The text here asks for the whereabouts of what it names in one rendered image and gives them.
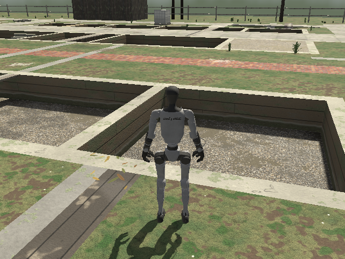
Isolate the right robot foot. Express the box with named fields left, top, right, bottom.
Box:
left=181, top=210, right=189, bottom=223

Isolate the robot left upper arm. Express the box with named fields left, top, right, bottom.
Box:
left=147, top=109, right=161, bottom=139

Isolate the robot left hand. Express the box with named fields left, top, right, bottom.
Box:
left=142, top=151, right=154, bottom=162

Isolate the robot right forearm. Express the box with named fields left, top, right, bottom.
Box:
left=193, top=131, right=203, bottom=152

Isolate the robot left forearm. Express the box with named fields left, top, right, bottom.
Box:
left=143, top=131, right=153, bottom=152

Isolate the robot right hand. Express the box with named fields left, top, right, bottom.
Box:
left=192, top=150, right=204, bottom=162

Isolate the robot right upper arm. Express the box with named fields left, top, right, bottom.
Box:
left=184, top=109, right=198, bottom=139

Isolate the robot left thigh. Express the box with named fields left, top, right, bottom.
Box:
left=154, top=151, right=166, bottom=188

